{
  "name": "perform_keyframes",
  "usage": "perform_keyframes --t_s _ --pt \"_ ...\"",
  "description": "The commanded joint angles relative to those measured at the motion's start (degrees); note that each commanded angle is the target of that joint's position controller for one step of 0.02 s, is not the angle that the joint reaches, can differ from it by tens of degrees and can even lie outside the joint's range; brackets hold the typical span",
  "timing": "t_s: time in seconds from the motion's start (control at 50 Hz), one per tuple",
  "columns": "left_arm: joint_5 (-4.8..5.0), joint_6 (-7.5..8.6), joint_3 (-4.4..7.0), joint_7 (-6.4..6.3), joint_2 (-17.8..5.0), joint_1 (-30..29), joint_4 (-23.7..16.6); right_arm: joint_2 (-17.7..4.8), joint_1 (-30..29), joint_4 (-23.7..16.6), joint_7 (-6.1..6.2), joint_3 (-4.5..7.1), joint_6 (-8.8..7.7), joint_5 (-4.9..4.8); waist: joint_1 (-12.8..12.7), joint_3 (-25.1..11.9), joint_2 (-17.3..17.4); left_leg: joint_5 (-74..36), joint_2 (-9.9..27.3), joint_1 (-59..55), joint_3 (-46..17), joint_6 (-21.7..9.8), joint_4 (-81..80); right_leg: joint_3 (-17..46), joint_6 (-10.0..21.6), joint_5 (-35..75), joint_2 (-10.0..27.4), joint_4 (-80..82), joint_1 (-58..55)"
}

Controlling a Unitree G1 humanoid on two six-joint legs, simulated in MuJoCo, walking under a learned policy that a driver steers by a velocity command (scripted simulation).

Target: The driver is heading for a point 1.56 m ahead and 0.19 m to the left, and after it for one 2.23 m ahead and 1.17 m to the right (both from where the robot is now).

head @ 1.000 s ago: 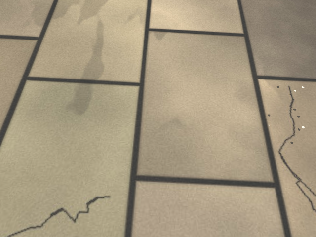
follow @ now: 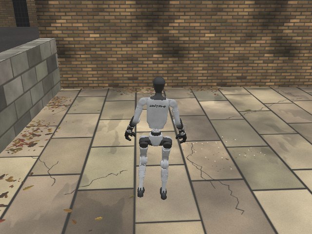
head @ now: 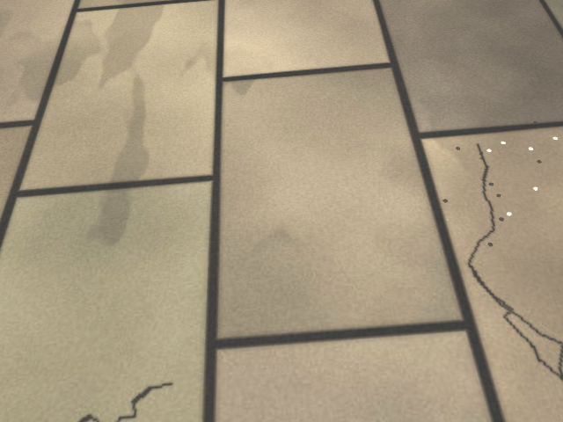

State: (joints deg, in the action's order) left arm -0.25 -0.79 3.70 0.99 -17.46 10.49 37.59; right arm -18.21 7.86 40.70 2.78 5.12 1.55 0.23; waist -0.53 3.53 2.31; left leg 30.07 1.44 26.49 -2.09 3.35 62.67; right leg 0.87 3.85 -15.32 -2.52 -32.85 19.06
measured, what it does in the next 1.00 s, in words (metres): walks ahead, turning left: left foot, then left foot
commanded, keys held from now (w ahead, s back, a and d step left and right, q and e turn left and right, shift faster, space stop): e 0.10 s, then no key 0.02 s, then q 0.20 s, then w+q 0.34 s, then q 0.28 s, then e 0.06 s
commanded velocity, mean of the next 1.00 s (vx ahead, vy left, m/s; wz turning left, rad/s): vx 0.15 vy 0.00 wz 0.19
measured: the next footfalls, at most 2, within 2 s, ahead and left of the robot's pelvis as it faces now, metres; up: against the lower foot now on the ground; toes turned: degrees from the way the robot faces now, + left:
left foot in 0.34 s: +0.07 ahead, +0.15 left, +0.00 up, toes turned -6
left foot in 0.84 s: +0.29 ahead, +0.22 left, +0.00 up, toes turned +12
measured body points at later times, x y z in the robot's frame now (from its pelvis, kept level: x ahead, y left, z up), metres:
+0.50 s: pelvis +0.04 +0.01 +0.00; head +0.04 +0.02 +0.45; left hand +0.20 +0.26 -0.10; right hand +0.12 -0.27 -0.11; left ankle +0.03 +0.15 -0.73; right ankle +0.02 -0.08 -0.73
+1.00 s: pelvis +0.19 +0.12 -0.01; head +0.24 +0.15 +0.44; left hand +0.23 +0.43 -0.12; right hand +0.44 -0.09 -0.08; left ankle +0.25 +0.21 -0.73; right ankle +0.19 -0.05 -0.64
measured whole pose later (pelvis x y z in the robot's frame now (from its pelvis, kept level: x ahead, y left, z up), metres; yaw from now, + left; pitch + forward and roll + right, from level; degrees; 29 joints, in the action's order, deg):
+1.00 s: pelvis +0.19 +0.12 -0.01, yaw +16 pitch +2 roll -1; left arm 0.0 1.5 2.8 -1.6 -19.2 11.5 40.7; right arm -17.3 8.4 33.3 -1.6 2.5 -1.0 0.3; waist -1.3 4.8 -1.4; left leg 8.1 -5.0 24.9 -1.5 -4.7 31.2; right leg 2.6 -3.1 -23.8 2.6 -69.4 30.5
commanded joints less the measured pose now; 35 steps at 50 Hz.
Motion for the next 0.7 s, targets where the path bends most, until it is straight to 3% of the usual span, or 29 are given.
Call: perform_keyframes --t_s 0.02,0.14,0.24,0.28,0.32,0.34,0.36,0.38,0.4,0.44,0.46,0.5,0.52,0.54,0.56,0.58,0.6,0.62,0.66,0.7 --pt "0.77 0.84 2.29 -1.43 -9.93 -2.18 -4.51 -6.37 -1.34 -4.07 0.63 1.86 -0.72 0.26 0.45 -6.51 -8.26 -6.57 0.55 8.01 -3.24 0.37 4.13 19.74 8.64 16.9 14.03 14.43 -9.47" --pt "0.34 0.16 1.76 -2.83 -8.54 -1.49 -5.13 -3.91 -0.59 -3.05 -0.02 0.91 -1.12 -0.19 -0.04 -8.12 -8.85 -12.24 -0.58 6.15 -3.13 2.26 -7.89 19.29 8.75 10.39 12.38 14.71 -11.77" --pt "-1.25 0.36 -0.26 -1.93 -4.36 -2.26 -3.28 -2.23 -0.34 -2.01 -1.17 -0.44 -1.51 -0.25 -1.53 -6.79 -10.15 -11.94 1.95 -6.53 -1.23 1.82 -20.57 16.67 8.82 3.46 11.52 15.46 -5.36" --pt "-1.49 0.48 -0.61 -1.34 -4.48 -2.63 -2.06 -2.55 0.08 -1.68 -1.59 -0.64 -1.85 -0.56 -1.32 -5.11 -9.61 -12.7 1.45 -10.46 -0.31 0.87 -26.3 16.76 8.53 0.95 11.74 15.35 -3.77" --pt "-0.95 0.7 -0.77 -1.16 -4.78 -2.52 -0.86 -3.1 1.16 -1.35 -1.82 -0.79 -2.31 -0.29 0.38 -3.69 -7.45 -20.65 0.71 -14.94 0.27 -0.78 -37.28 15.56 6.0 1.2 10.37 13.65 -3.12" --pt "-1.2 1.1 -0.78 -1.27 -4.9 -0.96 -0.29 -4.24 1.96 -1.47 -1.69 -0.84 -2.44 0.24 0.11 -5.3 -5.9 -24.2 1.86 -17.48 -1.61 -1.8 -37.45 14.63 3.88 -3.58 8.94 12.72 -3.24" --pt "-1.92 1.42 -0.62 -1.32 -5.42 0.38 -0.55 -6.68 2.17 -2.01 -1.4 -0.62 -2.42 0.08 -1.81 -5.55 -2.54 -26.98 4.18 -17.8 -4.33 -3.52 -35.58 12.5 2.09 -11.42 5.84 10.53 -2.06" --pt "-1.7 1.6 -0.37 -1.51 -5.56 -0.46 -1.58 -8.87 2.96 -0.86 -1.37 0.27 -2.26 -0.94 -2.7 -4.79 1.43 -12.53 2.97 -13.71 -5.19 -6.55 -34.85 7.3 0.8 -16.01 1.64 9.28 -1.39" --pt "-1.22 1.73 -0.17 -1.79 -6.05 -3.34 -2.0 -7.24 4.25 -0.76 -1.58 0.17 -2.45 -1.34 -0.66 -2.39 1.73 1.74 2.46 -7.63 -7.6 -8.51 -38.27 4.68 0.08 -18.6 0.75 6.01 -2.92" --pt "0.32 2.45 0.07 -1.93 -4.73 -3.38 -2.48 -5.73 4.96 -0.76 -1.68 -0.55 -3.37 -1.09 -1.42 0.85 5.89 10.53 5.02 -1.35 -14.28 -10.65 -43.63 3.24 0.52 -19.02 1.29 2.11 -4.43" --pt "0.4 3.14 0.18 -1.71 -4.25 -2.07 -2.6 -5.65 4.49 -1.2 -1.83 -0.56 -3.85 -1.35 -2.38 1.32 7.29 11.21 5.61 -0.12 -16.78 -11.1 -44.67 2.69 0.58 -17.28 1.32 1.75 -5.96" --pt "0.32 4.68 0.62 -1.23 -3.79 1.29 -1.92 -4.93 1.98 -3.13 -1.91 -0.7 -4.23 -1.72 -4.53 0.03 5.61 8.03 3.85 3.31 -16.71 -9.93 -41.54 4.84 1.83 -14.82 3.57 4.98 -12.49" --pt "0.3 5.25 1.07 -1.1 -4.68 4.68 -1.03 -3.47 -0.35 -4.85 -1.86 -1.06 -4.34 -1.9 -6.02 -0.64 1.72 4.5 0.84 8.28 -12.79 -8.14 -35.08 9.89 3.53 -17.18 6.97 9.1 -18.12" --pt "0.39 5.58 1.93 -0.97 -7.39 9.19 0.51 -1.27 -2.69 -7.04 -1.95 -1.65 -4.66 -2.27 -6.97 -1.22 -5.5 -1.64 -2.26 15.06 -7.05 -6.29 -23.75 20.88 7.0 -21.6 14.38 16.06 -24.41" --pt "0.3 5.63 2.7 -0.81 -9.58 10.64 1.54 -1.72 -4.29 -8.96 -2.08 -1.74 -4.9 -2.34 -6.62 0.79 -10.27 -0.73 -1.28 21.6 -3.49 -5.69 -13.32 31.58 11.76 -20.86 23.33 20.89 -26.05" --pt "0.11 5.83 2.52 -1.07 -8.65 11.43 1.94 -3.32 -4.14 -9.66 -2.21 -1.35 -5.04 -2.25 -5.98 1.71 -8.79 1.83 1.52 25.51 -4.68 -5.62 -4.59 34.49 14.68 -14.68 27.14 20.61 -25.38" --pt "0.31 5.94 2.15 -1.32 -6.98 11.66 2.18 -3.2 -2.57 -9.16 -2.44 -1.22 -5.0 -2.47 -5.14 1.49 -5.91 0.41 2.67 28.3 -5.94 -5.6 0.01 31.43 14.56 -9.49 26.75 20.26 -27.22" --pt "0.46 5.84 1.98 -1.38 -6.3 11.06 2.29 -2.61 -1.66 -8.85 -2.82 -1.41 -4.85 -2.6 -4.53 0.91 -5.36 -2.32 3.81 29.35 -5.93 -5.57 1.06 26.24 12.8 -6.48 24.89 20.57 -28.57" --pt "0.49 5.37 1.88 -1.34 -6.39 8.14 2.22 -1.76 -3.65 -9.62 -3.94 -1.91 -4.58 -2.42 -4.08 2.12 -5.87 -7.28 5.5 26.6 -3.6 -4.84 -3.46 15.39 9.3 1.87 21.02 22.98 -25.5" --pt "0.38 4.74 2.02 -1.55 -7.66 4.61 2.04 -0.19 -4.68 -10.55 -5.27 -2.63 -4.55 -1.63 -3.26 1.9 -6.45 -14.04 4.45 17.15 0.9 -3.36 -11.64 3.54 6.37 18.78 16.03 21.38 -19.07"
Keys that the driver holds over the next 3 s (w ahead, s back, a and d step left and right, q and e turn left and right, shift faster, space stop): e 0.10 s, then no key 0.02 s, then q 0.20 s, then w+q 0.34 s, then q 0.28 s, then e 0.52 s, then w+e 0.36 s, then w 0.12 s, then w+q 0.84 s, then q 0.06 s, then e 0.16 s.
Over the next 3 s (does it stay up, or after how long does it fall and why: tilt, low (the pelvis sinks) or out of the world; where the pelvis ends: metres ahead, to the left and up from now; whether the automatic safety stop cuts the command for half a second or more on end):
stays up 0.92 0.16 0.01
